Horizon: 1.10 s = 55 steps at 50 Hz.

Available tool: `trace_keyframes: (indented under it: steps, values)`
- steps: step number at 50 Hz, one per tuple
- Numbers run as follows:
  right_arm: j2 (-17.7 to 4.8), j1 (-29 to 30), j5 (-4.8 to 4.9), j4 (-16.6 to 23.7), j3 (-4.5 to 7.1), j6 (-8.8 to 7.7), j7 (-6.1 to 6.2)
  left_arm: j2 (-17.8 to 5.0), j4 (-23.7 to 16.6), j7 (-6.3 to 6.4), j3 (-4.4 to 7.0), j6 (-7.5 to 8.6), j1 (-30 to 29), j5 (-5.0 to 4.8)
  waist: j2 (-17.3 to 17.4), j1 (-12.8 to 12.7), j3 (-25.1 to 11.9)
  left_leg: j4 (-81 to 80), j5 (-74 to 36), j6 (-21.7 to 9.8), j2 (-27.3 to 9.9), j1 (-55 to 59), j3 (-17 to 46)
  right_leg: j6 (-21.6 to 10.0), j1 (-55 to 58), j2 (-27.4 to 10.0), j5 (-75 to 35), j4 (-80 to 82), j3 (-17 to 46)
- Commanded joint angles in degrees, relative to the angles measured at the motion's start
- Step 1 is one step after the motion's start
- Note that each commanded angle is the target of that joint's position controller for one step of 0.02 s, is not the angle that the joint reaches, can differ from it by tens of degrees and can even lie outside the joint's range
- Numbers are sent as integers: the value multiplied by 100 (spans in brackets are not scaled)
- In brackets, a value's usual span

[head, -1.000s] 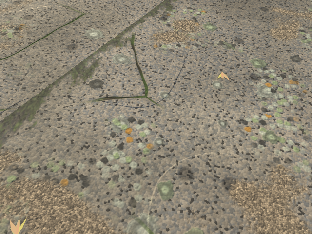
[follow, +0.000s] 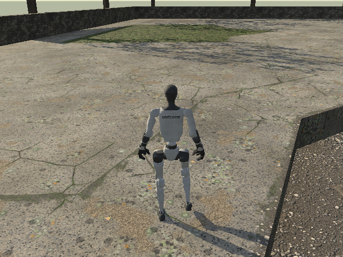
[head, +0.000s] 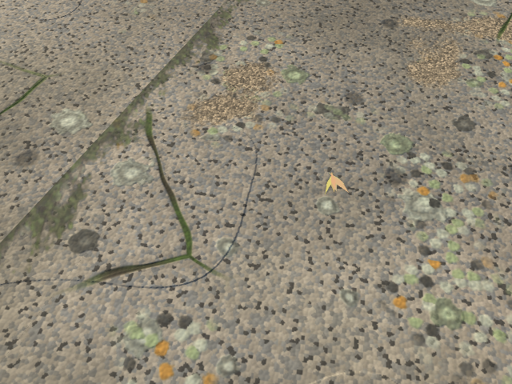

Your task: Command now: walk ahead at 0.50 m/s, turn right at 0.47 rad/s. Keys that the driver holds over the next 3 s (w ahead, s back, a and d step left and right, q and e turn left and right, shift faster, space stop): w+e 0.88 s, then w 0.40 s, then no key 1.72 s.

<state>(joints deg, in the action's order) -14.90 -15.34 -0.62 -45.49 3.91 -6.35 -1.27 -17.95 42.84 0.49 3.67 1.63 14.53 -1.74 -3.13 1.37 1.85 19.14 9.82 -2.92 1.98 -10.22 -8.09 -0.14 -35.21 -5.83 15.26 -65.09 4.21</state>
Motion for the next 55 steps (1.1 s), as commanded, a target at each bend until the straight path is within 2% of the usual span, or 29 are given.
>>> trace_keyframes:
  steps: [1, 6, 9, 11, 13, 14, 15, 16, 17, 18, 19, 20, 21, 22, 25, 31, 36, 38, 39, 40, 41, 42, 43, 44, 45, 46, 48, 50, 55]
  values:
    - [-691, 416, -13, 286, 167, -144, 47, -164, -346, 6, 59, -38, 248, 44, 665, -231, 41, -1233, -1194, -911, -1663, -15, 827, 87, -359, -283, -744, 341, 274]
    - [-968, 156, 32, 120, 223, -24, 132, 3, -658, -210, -26, 70, -735, 53, 487, 158, 230, -1167, -1313, -728, -1599, 451, 82, -27, -284, -165, -1843, 2026, -238]
    - [-1129, -97, 124, -9, 277, 100, 142, -35, -931, -311, -28, 61, -1192, 39, 492, 314, 376, -992, -1379, -650, -1817, 1087, -40, -174, -490, -111, -1520, 2529, -426]
    - [-1229, -125, 192, -54, 312, 194, 150, -122, -1083, -363, 7, 46, -1287, 48, 565, 260, 363, -673, -1969, -544, -1928, 1451, -143, -336, -442, 14, -1022, 2716, -607]
    - [-1402, -4, 246, -25, 360, 268, 179, -325, -1106, -369, 122, 3, -926, 68, 777, -49, -3, 170, -3840, -405, -1900, 1606, -330, -573, 293, 407, -416, 2767, -951]
    - [-1432, 92, 276, -3, 366, 318, 191, -522, -964, -350, 250, -18, -259, 57, 770, -459, -381, 1125, -4547, -298, -1767, 1480, -477, -739, 1167, 703, -389, 2951, -1122]
    - [-1287, 96, 268, 26, 302, 329, 209, -876, -690, -272, 456, -47, 752, 44, 590, -960, -904, 2500, -4267, -85, -1502, 792, -611, -962, 2697, 958, -726, 3253, -1061]
    - [-758, -120, 49, 226, 129, 278, 209, -1503, -577, -144, 631, -92, 1313, 21, -571, -932, -1335, 4550, -1173, 246, -1005, -1179, -628, -1497, 4457, -226, -670, 3446, 963]
    - [-403, -280, 26, 489, -35, 74, 145, -1723, -827, -188, 580, 19, 986, 43, -1309, -455, -2173, 6088, 2439, 450, 107, -2916, 654, -2507, 5598, -1310, 370, 4550, 4254]
    - [-978, 351, 228, 576, 89, -88, 66, -1162, -873, -261, 420, 117, 949, 63, -476, -829, -2026, 6294, 2117, 328, -222, -3539, 1405, -2208, 5521, -1304, 562, 4933, 4032]
    - [-982, 611, 329, 674, 74, -170, 36, -931, -834, -267, 345, 178, 798, 91, -312, -715, -1290, 5982, 1641, 188, -439, -3698, 1308, -1976, 4843, -1119, 235, 4887, 3182]
    - [-890, 617, 214, 621, 56, -194, 87, -787, -861, -264, 300, 201, 416, 78, 235, -423, -835, 5433, 1215, 171, -697, -3419, 1295, -1762, 3987, -842, -406, 4853, 2505]
    - [-958, 563, 85, 560, 102, -157, 124, -586, -932, -241, 235, 212, 108, 106, 204, -224, -651, 4967, 950, 198, -865, -3028, 1310, -1643, 3381, -639, -1019, 4901, 2030]
    - [-965, 458, 59, 542, 122, -87, 112, -542, -1021, -212, 206, 216, -44, 157, 79, -86, -591, 4793, 769, 244, -924, -2705, 1326, -1629, 2993, -517, -1353, 5022, 1851]
    - [-771, 495, -31, 546, 86, 67, 125, -670, -958, -117, 237, 261, 40, 126, 142, -24, -495, 4140, 379, 518, -823, -2531, 1180, -1699, 2495, -335, -2139, 5184, 1404]
    - [-510, 1707, 33, 846, -51, 47, 62, -808, -719, 38, 279, 184, 490, 60, -154, -461, -166, 1727, -1354, 699, -388, -2260, 1126, -1288, 2251, 43, -1311, 5104, 1073]
    - [-761, 1968, 103, 988, 33, -82, -50, -769, -540, 67, 289, 107, 714, 17, -298, -513, -125, 961, -1110, 500, -218, -1891, 1304, -1163, 2717, -216, -951, 4554, 1771]
    - [-883, 1634, 122, 929, 107, -137, -50, -764, -547, 82, 301, 65, 604, 32, -494, -313, -177, 835, -617, 333, -183, -1452, 1256, -1065, 2835, -257, -1153, 4221, 2021]
    - [-959, 1164, 106, 804, 176, -166, -23, -659, -579, 79, 267, 46, 508, 39, -505, -54, -357, 582, -648, 199, -144, -800, 1135, -941, 2766, -67, -1422, 3837, 1963]
    - [-1161, 493, 21, 712, 263, -198, 15, -387, -648, 55, 166, 56, 465, 77, -298, 270, -944, 652, -600, -77, -610, 410, 1480, -742, 2409, 246, -1410, 2798, 1668]
    - [-1615, -330, -93, 641, 374, -182, 65, -33, -784, 55, 54, 80, 905, 68, 836, 323, -1871, 604, 23, -748, -1888, 2512, 3252, -325, 828, 933, -47, 874, 944]
    - [-1565, -596, 6, 468, 380, -109, 3, -139, -866, 71, 14, 120, 1305, -42, 2280, 176, -2157, -41, 1469, -1263, -2644, 3178, 5384, -156, -578, 1057, 1946, -452, 656]
    - [-1059, -314, 91, 573, 249, -72, 9, -676, -746, 71, 138, 104, 1014, -85, 1484, 275, -1370, -244, 2234, -1070, -2505, 2571, 4994, -99, -1047, 688, 1542, -997, 771]
    - [-841, -68, 78, 624, 182, -9, 41, -808, -815, 63, 178, 72, 500, -27, 1004, 313, -790, -270, 1864, -844, -2280, 1865, 4076, -76, -1057, 480, 1078, -1069, 531]
    - [-730, 136, 36, 588, 129, 22, 42, -710, -872, 52, 170, 70, 228, 48, 737, 219, -385, -407, 1178, -774, -2000, 1147, 3440, -68, -872, 330, 721, -831, 439]
    - [-610, 238, 0, 533, 80, 20, 43, -597, -898, 30, 175, 70, 128, 82, 775, 100, -198, -541, 688, -737, -1780, 706, 2992, -86, -675, 185, 487, -551, 453]
    - [-574, 253, -3, 424, 65, -22, 32, -335, -865, -20, 123, 48, 255, 25, 958, -50, -141, -793, 154, -777, -1554, 277, 2419, -93, -301, 100, 331, -208, 343]
    - [-716, 172, 41, 292, 103, -69, 23, -185, -912, -28, 69, 43, 102, 55, 869, -80, -78, -962, -399, -928, -1573, 222, 2071, -51, -392, 88, 169, 260, 272]
    - [-994, 19, 143, 74, 141, 3, 48, -4, -1069, -137, -69, 180, -695, 122, 703, 118, -21, -1075, -1250, -875, -1423, 396, 1265, 7, -256, 12, -1144, 2018, -135]
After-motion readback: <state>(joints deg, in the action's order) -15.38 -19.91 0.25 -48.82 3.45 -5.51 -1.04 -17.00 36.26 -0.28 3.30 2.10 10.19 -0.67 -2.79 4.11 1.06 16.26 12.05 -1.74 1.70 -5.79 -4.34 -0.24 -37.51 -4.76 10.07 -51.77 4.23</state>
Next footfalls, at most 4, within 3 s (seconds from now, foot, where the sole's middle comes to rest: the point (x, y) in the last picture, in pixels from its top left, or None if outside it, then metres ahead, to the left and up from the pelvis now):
0.30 right None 0.32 -0.17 -0.78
0.80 left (282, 323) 0.65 -0.07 -0.78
1.30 right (410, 296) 0.72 -0.44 -0.78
1.70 left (354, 235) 0.94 -0.31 -0.78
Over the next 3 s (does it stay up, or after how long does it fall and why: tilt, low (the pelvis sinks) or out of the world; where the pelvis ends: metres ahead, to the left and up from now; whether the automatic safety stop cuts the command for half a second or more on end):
stays up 0.80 -0.35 -0.01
